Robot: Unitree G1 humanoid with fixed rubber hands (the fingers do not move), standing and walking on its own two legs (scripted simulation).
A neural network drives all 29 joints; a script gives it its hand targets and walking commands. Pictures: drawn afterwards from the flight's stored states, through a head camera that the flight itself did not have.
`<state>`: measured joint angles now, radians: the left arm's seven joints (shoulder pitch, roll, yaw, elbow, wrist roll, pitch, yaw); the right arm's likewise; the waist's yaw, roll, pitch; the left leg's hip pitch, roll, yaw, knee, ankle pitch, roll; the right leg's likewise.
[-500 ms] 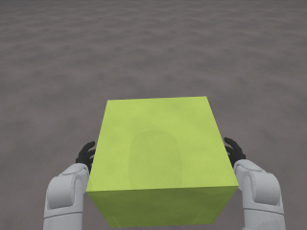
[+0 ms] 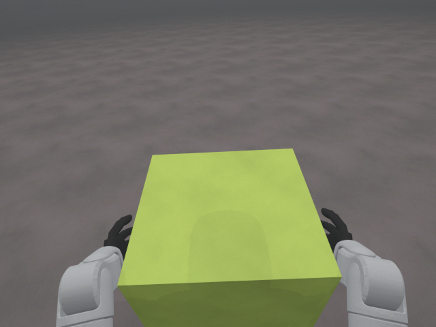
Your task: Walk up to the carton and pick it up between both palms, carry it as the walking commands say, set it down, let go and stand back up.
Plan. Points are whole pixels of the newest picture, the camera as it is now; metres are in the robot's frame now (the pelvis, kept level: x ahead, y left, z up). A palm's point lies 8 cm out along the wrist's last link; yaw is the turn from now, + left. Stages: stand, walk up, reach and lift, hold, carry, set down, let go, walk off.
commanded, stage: carry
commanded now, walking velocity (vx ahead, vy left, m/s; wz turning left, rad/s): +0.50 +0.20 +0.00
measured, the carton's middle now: (226, 242) +0.30 +0.00 +0.04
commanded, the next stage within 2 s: none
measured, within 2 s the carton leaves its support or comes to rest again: neither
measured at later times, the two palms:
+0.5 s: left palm (128, 153) +0.59 +0.26 +0.07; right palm (263, 145) +0.59 -0.12 +0.08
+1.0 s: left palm (134, 105) +0.98 +0.34 +0.05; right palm (227, 98) +0.97 -0.04 +0.06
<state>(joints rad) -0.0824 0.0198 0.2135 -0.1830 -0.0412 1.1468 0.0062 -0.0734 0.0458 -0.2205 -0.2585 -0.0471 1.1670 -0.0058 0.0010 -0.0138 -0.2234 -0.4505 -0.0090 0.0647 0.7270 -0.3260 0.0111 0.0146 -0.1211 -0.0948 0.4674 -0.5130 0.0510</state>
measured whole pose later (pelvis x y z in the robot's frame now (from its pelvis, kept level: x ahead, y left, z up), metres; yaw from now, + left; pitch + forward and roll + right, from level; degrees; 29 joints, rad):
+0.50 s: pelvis +0.35 +0.07 +0.00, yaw +1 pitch +5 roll +0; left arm -0.07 0.02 0.20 -0.19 -0.05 1.12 0.00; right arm -0.04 0.06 -0.22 -0.28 -0.04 1.13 -0.01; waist 0.00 -0.01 -0.19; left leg -0.40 -0.01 0.08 1.00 -0.53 0.04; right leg -0.23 -0.10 -0.14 0.58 -0.43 0.03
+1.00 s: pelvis +0.73 +0.15 -0.01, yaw +0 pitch +6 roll -2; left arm -0.07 0.02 0.20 -0.23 -0.05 1.12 0.01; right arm -0.02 0.06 -0.22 -0.34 -0.04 1.13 0.00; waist 0.00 0.01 -0.15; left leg -0.30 -0.02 0.05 1.18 -0.55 0.04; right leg -0.38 -0.03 -0.20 0.68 -0.41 -0.04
